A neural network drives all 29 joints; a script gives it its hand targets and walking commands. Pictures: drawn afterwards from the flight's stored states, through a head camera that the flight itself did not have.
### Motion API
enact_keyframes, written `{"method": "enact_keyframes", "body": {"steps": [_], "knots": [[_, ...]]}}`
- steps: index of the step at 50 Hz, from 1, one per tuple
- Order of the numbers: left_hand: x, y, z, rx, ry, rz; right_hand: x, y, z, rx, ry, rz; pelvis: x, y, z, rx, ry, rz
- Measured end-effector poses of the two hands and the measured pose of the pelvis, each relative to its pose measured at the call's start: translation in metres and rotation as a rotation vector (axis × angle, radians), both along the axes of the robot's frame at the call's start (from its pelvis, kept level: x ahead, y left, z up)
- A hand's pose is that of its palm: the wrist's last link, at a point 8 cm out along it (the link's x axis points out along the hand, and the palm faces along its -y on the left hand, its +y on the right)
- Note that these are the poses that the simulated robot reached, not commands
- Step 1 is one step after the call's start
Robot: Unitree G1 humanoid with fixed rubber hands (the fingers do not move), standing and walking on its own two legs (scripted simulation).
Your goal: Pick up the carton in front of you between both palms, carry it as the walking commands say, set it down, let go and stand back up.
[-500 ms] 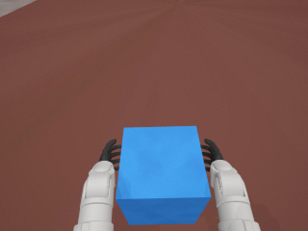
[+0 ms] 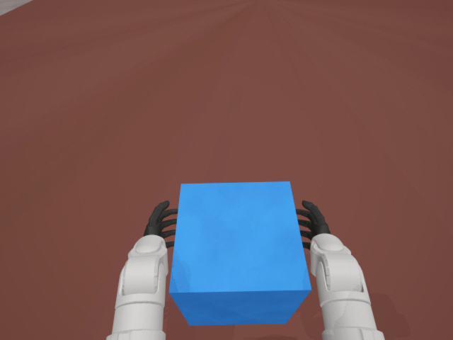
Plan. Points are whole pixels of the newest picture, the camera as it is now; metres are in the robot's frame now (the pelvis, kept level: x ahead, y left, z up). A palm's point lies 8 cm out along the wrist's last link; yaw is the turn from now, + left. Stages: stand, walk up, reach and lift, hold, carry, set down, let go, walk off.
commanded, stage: hold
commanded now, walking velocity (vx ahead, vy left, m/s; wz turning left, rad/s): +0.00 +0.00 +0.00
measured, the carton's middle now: (236, 258) +0.29 +0.00 -0.04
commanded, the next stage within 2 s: set down in 0.84 s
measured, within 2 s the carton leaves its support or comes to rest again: neither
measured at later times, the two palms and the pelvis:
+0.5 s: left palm (155, 237) +0.29 +0.15 +0.05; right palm (327, 250) +0.26 -0.15 +0.05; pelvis -0.01 +0.02 +0.00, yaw -5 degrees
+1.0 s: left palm (158, 226) +0.31 +0.15 +0.05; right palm (324, 239) +0.28 -0.15 +0.05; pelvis +0.00 +0.02 +0.01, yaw -6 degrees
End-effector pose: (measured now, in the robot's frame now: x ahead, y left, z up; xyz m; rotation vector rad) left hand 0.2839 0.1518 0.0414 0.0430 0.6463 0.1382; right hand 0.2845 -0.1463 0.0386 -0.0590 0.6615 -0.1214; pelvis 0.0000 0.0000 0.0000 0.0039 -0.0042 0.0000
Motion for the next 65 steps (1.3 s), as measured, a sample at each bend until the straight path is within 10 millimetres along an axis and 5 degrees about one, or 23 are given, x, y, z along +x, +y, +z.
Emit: {"method": "enact_keyframes", "body": {"steps": [22,49,58,65], "knots": [[0.001,-0.006,0.011,-0.012,-0.002,-0.093,-0.026,-0.006,0.013,0.0,-0.001,-0.092,-0.013,0.02,0.005,-0.011,-0.146,-0.085],[0.022,-0.004,0.013,-0.028,0.003,-0.093,-0.008,-0.004,0.014,0.007,0.007,-0.112,0.0,0.025,0.006,-0.008,-0.132,-0.101],[0.045,-0.003,-0.013,-0.06,0.031,-0.03,0.022,-0.002,-0.012,0.032,0.034,-0.11,-0.004,0.017,-0.002,-0.002,-0.07,-0.098],[0.056,0.003,-0.072,-0.028,0.044,-0.014,0.044,0.004,-0.071,0.004,0.05,-0.054,-0.016,0.011,-0.014,0.002,0.098,-0.086]]}}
